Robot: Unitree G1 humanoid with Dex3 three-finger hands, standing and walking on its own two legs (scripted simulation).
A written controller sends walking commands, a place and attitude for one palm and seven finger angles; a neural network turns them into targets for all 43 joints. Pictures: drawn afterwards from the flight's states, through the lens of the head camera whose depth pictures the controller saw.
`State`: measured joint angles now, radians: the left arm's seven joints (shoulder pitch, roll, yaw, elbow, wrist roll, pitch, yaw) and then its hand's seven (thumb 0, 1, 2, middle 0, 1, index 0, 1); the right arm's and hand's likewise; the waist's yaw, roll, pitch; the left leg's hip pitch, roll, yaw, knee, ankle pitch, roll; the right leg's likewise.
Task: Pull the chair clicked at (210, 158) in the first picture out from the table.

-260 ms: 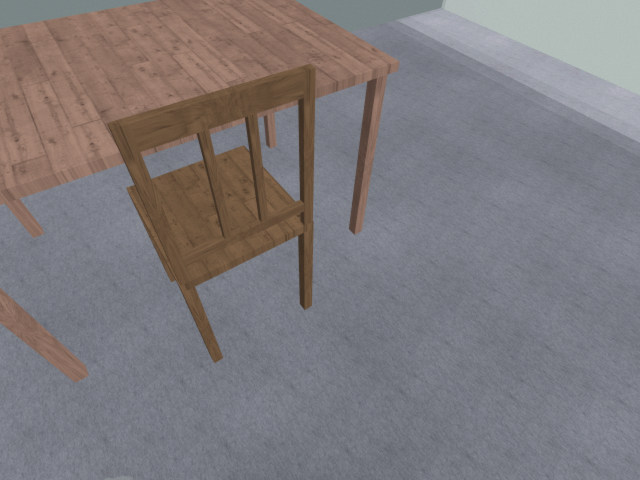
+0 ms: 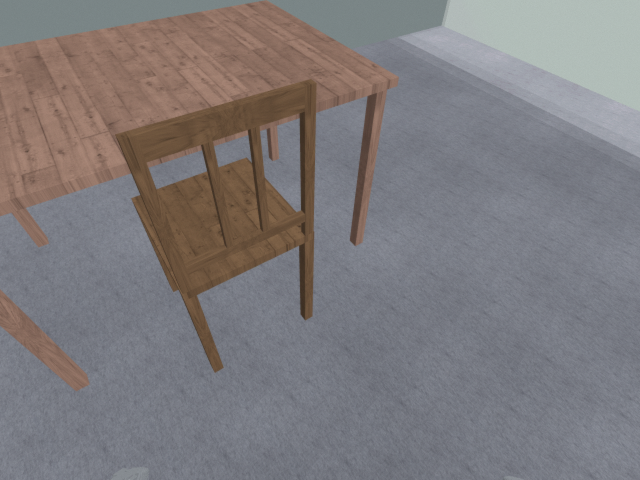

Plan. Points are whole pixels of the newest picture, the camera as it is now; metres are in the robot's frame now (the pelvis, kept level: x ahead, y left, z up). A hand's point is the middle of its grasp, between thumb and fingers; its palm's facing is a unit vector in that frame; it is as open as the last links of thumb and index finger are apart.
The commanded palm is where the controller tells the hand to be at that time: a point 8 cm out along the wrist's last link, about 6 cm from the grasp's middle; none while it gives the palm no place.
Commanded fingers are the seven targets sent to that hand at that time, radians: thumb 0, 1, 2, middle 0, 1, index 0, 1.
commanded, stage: stand and wait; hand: left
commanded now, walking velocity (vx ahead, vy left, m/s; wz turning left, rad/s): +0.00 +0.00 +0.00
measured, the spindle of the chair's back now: (219, 199) +0.66 +0.26 -0.08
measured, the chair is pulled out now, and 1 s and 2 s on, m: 0.00 0.00 0.00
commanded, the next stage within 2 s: look at it before walking up in 0.76 s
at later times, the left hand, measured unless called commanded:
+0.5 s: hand out of the picture +0.04 +0.21 -0.16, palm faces -0.02 -0.95 -0.30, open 7.4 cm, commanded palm none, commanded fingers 0.00 0.90 0.90 -0.20 -0.30 -0.20 -0.30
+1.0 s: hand out of the picture +0.04 +0.19 -0.16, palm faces -0.01 -0.96 -0.27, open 7.4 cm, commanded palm none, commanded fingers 0.00 0.90 0.90 -0.20 -0.30 -0.20 -0.30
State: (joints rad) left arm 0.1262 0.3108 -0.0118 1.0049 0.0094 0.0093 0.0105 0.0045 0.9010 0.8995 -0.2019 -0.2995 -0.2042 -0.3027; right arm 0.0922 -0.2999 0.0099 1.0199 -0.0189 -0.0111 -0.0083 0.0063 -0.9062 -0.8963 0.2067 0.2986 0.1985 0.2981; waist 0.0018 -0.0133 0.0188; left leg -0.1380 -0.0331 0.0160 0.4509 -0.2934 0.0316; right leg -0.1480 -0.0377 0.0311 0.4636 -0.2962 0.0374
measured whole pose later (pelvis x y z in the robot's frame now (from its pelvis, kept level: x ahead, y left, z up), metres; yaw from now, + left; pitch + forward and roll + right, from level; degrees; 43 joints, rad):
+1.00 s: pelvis -0.01 -0.02 +0.01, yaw +0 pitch -1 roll +0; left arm 0.18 0.26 -0.01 1.10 0.01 0.00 0.01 0.00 0.90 0.90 -0.20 -0.30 -0.20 -0.30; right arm 0.17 -0.26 0.01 1.14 -0.01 -0.01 -0.01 0.01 -0.91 -0.90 0.21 0.30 0.20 0.30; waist 0.00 -0.01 0.03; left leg -0.12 0.01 0.01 0.37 -0.23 -0.01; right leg -0.13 0.00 0.02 0.39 -0.24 0.00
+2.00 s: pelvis -0.03 -0.05 +0.00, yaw -12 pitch +0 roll +1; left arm 0.27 0.18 0.05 0.97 0.01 0.03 0.00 0.00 0.90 0.90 -0.20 -0.30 -0.20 -0.30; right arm 0.14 -0.23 -0.06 0.98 -0.02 0.05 -0.02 0.01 -0.91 -0.90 0.20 0.30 0.20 0.30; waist 0.03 0.03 0.09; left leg -0.45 0.05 0.02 1.05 -0.42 -0.04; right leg -0.28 0.07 0.04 0.54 -0.26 -0.07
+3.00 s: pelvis -0.06 -0.01 +0.00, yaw -48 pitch -1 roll +0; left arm 0.14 0.20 0.05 0.90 0.02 0.04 -0.01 0.00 0.90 0.90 -0.20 -0.30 -0.20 -0.30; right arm 0.23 -0.25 -0.06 0.94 -0.02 0.06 -0.02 0.01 -0.91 -0.90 0.20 0.30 0.19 0.30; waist -0.04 0.02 0.08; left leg -0.47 0.11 0.06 1.01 -0.41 -0.08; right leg -0.25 0.03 0.03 0.52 -0.26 -0.02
